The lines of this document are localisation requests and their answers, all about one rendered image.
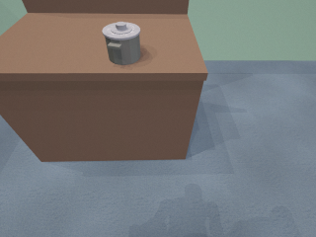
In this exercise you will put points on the lid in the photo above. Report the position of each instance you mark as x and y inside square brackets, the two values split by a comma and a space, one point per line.
[111, 32]

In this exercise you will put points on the knob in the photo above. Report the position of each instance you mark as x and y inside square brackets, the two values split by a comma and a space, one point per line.
[120, 25]

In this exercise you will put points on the pot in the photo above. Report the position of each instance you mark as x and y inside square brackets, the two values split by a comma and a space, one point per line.
[123, 51]

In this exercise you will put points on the table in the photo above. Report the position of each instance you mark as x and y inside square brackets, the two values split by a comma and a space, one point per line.
[68, 102]

